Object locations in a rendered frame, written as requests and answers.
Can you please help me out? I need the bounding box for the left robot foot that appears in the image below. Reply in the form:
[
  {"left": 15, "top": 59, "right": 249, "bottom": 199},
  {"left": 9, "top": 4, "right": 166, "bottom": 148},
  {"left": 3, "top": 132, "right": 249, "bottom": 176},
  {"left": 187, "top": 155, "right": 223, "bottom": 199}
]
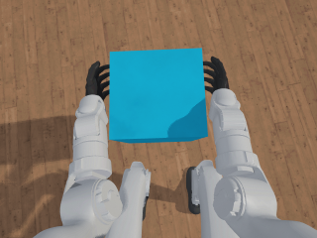
[{"left": 142, "top": 196, "right": 149, "bottom": 221}]

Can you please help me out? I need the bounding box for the robot right hand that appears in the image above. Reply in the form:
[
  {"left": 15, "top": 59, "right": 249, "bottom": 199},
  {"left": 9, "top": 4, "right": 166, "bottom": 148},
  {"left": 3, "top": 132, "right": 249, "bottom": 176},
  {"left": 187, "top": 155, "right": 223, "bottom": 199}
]
[{"left": 203, "top": 56, "right": 230, "bottom": 94}]

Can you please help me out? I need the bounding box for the robot left forearm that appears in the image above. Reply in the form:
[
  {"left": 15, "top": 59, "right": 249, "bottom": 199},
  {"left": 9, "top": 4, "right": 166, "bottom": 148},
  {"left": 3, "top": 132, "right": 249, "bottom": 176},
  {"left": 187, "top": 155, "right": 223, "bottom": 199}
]
[{"left": 59, "top": 94, "right": 112, "bottom": 217}]

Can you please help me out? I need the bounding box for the robot right forearm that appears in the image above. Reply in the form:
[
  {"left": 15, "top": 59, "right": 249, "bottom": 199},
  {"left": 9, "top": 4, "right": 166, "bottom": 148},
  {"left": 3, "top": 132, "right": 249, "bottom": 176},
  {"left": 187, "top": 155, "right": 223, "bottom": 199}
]
[{"left": 208, "top": 88, "right": 271, "bottom": 187}]

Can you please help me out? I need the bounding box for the right robot upper arm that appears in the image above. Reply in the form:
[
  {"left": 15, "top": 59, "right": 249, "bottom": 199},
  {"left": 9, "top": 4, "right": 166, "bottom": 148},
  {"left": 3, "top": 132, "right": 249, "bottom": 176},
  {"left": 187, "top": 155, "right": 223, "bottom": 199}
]
[{"left": 213, "top": 176, "right": 317, "bottom": 238}]

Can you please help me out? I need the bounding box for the left robot upper arm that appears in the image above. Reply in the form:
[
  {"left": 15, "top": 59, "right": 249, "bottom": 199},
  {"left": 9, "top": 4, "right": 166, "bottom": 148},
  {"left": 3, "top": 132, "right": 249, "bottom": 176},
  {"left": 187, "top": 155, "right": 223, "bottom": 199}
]
[{"left": 33, "top": 178, "right": 123, "bottom": 238}]

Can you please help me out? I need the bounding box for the robot left hand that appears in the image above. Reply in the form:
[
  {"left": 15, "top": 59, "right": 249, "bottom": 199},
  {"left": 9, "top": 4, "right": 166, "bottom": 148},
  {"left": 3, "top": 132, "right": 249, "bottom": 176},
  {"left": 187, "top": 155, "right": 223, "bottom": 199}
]
[{"left": 85, "top": 60, "right": 110, "bottom": 101}]

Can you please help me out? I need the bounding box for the robot left thigh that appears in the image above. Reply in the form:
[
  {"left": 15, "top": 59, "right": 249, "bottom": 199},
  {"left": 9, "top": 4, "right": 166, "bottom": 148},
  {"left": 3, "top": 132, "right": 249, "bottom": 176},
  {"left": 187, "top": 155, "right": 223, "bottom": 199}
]
[{"left": 105, "top": 166, "right": 152, "bottom": 238}]

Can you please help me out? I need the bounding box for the carton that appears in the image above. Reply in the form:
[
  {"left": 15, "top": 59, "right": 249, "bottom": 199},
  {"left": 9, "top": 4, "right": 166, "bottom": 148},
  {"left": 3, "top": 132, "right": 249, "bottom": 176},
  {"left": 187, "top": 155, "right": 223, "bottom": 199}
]
[{"left": 109, "top": 48, "right": 208, "bottom": 144}]

